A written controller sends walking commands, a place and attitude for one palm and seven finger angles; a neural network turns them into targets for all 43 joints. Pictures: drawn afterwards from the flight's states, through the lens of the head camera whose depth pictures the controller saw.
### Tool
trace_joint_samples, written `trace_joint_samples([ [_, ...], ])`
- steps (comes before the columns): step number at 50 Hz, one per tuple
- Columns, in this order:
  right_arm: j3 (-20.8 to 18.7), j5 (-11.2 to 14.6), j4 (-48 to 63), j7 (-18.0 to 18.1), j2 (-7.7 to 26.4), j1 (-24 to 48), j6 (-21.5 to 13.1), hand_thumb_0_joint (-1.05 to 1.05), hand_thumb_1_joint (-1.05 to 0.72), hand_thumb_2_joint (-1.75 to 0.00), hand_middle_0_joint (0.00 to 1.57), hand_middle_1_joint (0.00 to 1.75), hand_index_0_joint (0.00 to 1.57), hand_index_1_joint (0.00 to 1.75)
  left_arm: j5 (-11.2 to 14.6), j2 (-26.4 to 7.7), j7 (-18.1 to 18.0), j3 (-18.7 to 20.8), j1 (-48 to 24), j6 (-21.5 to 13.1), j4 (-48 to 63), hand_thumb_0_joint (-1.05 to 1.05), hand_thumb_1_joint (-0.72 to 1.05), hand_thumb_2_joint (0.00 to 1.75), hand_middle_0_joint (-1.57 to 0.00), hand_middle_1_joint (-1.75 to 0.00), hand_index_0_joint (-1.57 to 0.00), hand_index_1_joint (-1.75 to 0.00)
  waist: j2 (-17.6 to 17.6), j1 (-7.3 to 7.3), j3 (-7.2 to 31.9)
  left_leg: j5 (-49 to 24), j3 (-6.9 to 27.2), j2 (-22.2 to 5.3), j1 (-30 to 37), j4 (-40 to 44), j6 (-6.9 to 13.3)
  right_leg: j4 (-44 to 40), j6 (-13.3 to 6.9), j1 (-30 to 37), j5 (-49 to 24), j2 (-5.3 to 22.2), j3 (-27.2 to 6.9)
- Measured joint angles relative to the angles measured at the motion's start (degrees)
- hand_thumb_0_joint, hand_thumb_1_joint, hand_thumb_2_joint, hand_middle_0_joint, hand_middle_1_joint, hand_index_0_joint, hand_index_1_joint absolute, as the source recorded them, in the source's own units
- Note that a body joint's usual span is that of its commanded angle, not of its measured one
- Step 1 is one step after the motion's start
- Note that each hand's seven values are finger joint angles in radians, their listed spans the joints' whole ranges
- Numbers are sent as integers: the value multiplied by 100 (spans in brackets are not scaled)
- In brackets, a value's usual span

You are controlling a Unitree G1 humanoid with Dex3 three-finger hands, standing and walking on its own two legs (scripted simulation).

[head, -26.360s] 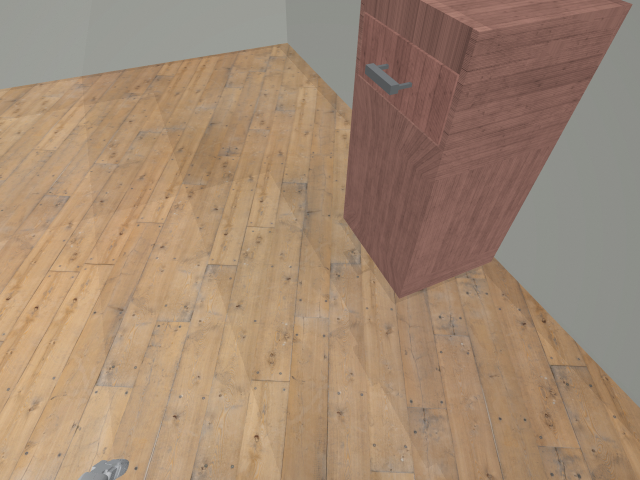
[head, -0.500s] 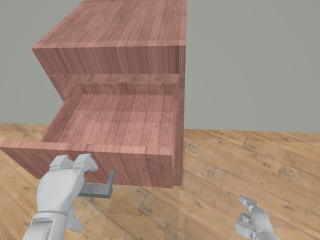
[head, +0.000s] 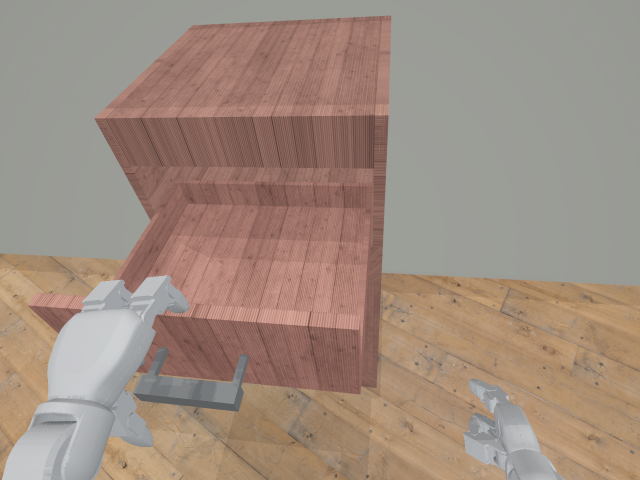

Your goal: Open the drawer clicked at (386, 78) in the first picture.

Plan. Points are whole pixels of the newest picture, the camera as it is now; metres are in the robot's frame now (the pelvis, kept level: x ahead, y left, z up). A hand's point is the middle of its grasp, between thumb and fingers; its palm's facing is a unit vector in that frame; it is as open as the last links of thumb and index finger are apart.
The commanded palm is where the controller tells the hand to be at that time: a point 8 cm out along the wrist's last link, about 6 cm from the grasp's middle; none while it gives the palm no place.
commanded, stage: lift the hand off the handle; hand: left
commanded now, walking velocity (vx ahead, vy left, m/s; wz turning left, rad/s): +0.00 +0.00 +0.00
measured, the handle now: (195, 375) +0.23 +0.21 +0.00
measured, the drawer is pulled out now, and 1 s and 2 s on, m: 0.30 0.30 0.30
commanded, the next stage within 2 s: draw the hand back to the body in 0.36 s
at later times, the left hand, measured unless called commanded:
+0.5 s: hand (128, 350) +0.20 +0.22 +0.14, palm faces +0.09 -0.17 -0.98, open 13.8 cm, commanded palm +0.17 +0.22 +0.20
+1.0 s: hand (108, 361) +0.18 +0.24 +0.14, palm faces +0.08 -0.10 -0.99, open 13.8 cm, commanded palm +0.15 +0.25 +0.20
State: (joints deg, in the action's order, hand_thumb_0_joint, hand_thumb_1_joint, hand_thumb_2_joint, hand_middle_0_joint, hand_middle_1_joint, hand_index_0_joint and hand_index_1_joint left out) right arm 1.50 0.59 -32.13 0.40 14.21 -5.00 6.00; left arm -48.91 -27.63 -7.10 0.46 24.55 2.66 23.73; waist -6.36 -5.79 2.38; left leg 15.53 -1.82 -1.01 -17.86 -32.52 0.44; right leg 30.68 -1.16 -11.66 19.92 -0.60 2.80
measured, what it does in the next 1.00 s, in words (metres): stands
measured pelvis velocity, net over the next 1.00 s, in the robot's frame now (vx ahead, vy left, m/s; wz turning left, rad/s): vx -0.01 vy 0.00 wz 0.01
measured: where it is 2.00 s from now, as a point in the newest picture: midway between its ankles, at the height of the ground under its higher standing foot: outside the picture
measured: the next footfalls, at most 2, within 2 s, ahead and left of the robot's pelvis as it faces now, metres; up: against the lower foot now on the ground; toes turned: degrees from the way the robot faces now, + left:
none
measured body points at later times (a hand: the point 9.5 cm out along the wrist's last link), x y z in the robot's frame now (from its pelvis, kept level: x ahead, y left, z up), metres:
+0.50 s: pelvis +0.00 +0.00 +0.00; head +0.00 -0.04 +0.45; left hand +0.19 +0.23 +0.19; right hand +0.24 -0.19 -0.08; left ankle +0.02 +0.11 -0.73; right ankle -0.04 -0.10 -0.73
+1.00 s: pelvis -0.01 +0.00 +0.00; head +0.00 -0.04 +0.45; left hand +0.17 +0.24 +0.19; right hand +0.22 -0.21 -0.08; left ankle +0.02 +0.11 -0.73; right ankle -0.04 -0.10 -0.73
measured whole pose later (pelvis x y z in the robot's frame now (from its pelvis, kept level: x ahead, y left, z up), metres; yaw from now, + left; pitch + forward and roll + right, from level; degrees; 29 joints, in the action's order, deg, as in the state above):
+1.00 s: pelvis -0.01 +0.00 +0.00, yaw +0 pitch +0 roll -1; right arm 1.9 1.7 -30.6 0.3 15.9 -6.2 5.9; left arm -42.8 -33.8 -1.5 7.4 28.6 1.1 31.5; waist -6.9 -5.4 0.9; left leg 14.5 -1.3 -1.3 -16.6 -31.4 0.4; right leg 28.2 -1.1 -9.7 18.3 -1.0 3.3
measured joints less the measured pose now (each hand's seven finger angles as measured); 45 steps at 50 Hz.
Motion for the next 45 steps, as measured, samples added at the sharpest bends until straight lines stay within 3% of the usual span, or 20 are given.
trace_joint_samples([
  [11,69,87,109,-101,73,15,97,1,-90,-90,20,30,20,29,226,-152,475,29,-95,290,617,0,-49,30,-32,-120,-32,-121,-66,33,-24,-96,-38,45,234,260,38,-279,47,232,-120,39,-34],
  [17,100,132,138,-166,78,47,141,1,-90,-90,20,30,20,29,422,-376,582,323,7,352,844,0,-49,30,-32,-120,-32,-121,-77,55,-46,-116,-45,37,304,308,33,-337,49,303,-149,30,-42],
  [21,95,155,170,-174,120,43,129,1,-90,-90,20,30,20,29,531,-330,701,398,32,458,783,0,-49,30,-32,-120,-32,-121,-94,50,-75,-139,-18,36,287,310,31,-355,46,304,-170,26,-14],
  [26,82,111,179,-126,154,1,57,1,-90,-90,20,30,20,29,420,-182,719,149,26,310,829,0,-49,30,-32,-120,-32,-121,-97,7,-86,-156,14,37,235,288,32,-348,40,270,-183,24,18],
  [30,94,96,140,-120,111,9,61,1,-90,-90,20,30,20,29,335,-309,613,168,71,147,873,0,-49,30,-32,-120,-32,-121,-71,-3,-92,-142,9,7,223,251,14,-324,21,257,-182,-4,10],
  [38,99,151,134,-126,97,-11,77,1,-90,-90,20,30,20,29,594,-457,616,592,156,236,701,0,-49,30,-32,-120,-32,-121,-83,50,-107,-143,30,-12,216,221,-6,-292,7,254,-174,-24,28],
  [45,77,122,172,-32,173,-91,4,1,-90,-90,20,30,20,29,610,-489,685,564,315,45,728,0,-49,30,-32,-120,-32,-121,-77,50,-134,-129,53,-19,161,165,-3,-275,6,225,-174,-33,49],
])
